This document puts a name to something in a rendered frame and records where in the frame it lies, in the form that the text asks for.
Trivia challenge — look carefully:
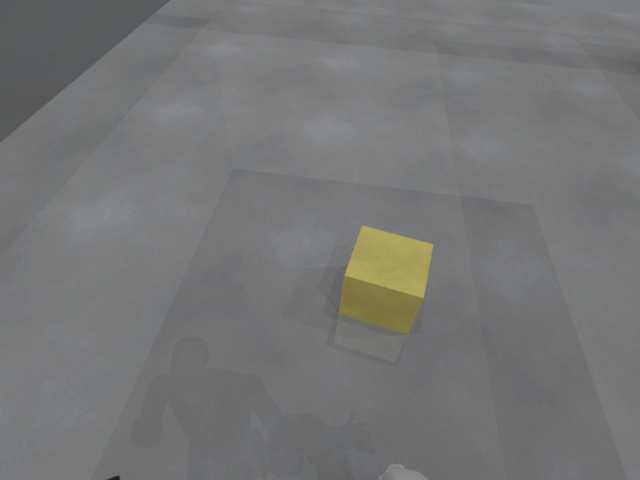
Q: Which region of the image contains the carton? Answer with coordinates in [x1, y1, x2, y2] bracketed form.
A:
[338, 226, 433, 335]

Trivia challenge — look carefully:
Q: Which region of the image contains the robot right shin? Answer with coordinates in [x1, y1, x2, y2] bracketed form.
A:
[385, 464, 405, 473]

